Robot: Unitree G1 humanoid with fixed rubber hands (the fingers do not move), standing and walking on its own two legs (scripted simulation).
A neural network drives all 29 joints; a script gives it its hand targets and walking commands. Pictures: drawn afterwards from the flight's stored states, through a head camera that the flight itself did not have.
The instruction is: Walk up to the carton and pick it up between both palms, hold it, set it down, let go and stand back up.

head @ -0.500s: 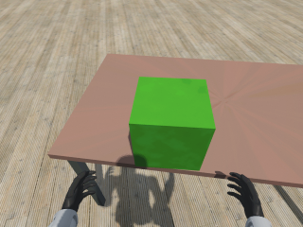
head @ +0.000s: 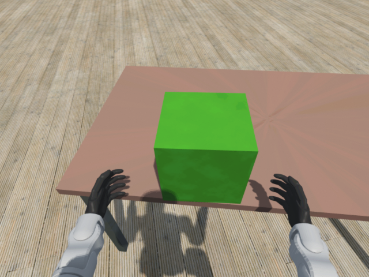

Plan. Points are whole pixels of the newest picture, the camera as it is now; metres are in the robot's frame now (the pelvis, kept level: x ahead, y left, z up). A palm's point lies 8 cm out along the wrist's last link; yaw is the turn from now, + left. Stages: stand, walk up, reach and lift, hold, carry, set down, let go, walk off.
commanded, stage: reach and lift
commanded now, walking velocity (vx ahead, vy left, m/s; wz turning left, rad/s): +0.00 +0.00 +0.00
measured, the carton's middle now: (203, 148) +0.45 +0.00 +0.00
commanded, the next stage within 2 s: none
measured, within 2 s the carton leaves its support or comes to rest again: neither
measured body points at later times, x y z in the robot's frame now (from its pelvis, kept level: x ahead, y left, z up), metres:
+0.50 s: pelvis +0.00 -0.01 +0.00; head +0.00 +0.00 +0.45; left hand +0.36 +0.23 +0.08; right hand +0.35 -0.21 +0.07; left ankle -0.03 +0.12 -0.74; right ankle +0.01 -0.14 -0.74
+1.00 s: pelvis +0.00 -0.01 +0.00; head +0.02 +0.00 +0.45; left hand +0.43 +0.22 +0.14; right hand +0.43 -0.21 +0.12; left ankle -0.03 +0.12 -0.74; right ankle +0.01 -0.14 -0.74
